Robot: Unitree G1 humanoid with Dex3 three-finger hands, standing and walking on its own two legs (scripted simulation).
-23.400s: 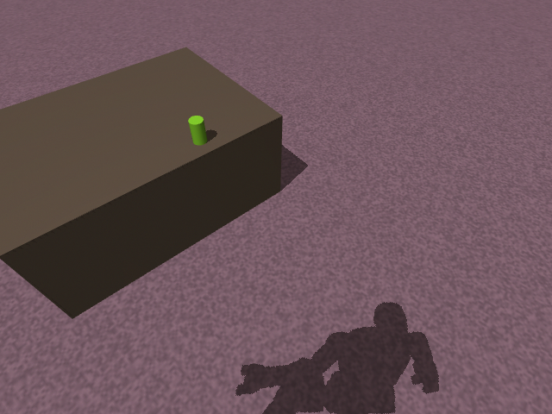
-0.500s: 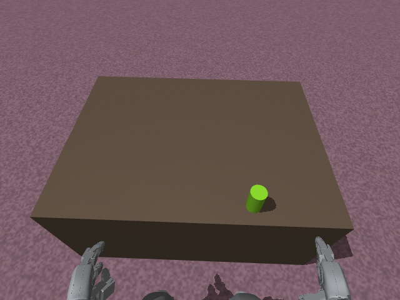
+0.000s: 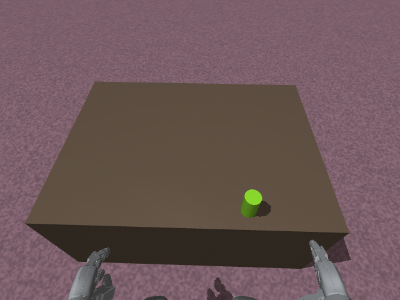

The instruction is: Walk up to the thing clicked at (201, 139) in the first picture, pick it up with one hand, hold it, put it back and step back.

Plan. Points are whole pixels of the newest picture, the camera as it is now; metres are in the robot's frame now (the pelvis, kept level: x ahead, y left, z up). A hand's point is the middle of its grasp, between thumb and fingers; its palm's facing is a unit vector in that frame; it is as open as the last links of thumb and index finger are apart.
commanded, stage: home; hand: right
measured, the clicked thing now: (250, 203) +0.42 -0.15 -0.24
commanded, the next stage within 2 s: stand in 0.78 s
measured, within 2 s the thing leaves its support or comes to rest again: neither
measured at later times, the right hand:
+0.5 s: hand out of the picture +0.06 -0.23 -0.11, palm faces -0.02 +0.93 -0.37, open 17.3 cm
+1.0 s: hand out of the picture +0.05 -0.23 -0.11, palm faces -0.04 +0.93 -0.36, open 16.9 cm
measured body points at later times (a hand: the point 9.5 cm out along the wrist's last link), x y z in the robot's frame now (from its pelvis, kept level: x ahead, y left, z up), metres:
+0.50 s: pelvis +0.00 +0.01 +0.04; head -0.01 +0.02 +0.49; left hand +0.07 +0.30 -0.10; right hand +0.06 -0.28 -0.08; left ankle +0.01 +0.14 -0.70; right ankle +0.00 -0.10 -0.70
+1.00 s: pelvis -0.01 +0.02 +0.05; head -0.01 +0.02 +0.50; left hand +0.03 +0.31 -0.10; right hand +0.05 -0.28 -0.09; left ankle +0.01 +0.14 -0.70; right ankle +0.00 -0.10 -0.70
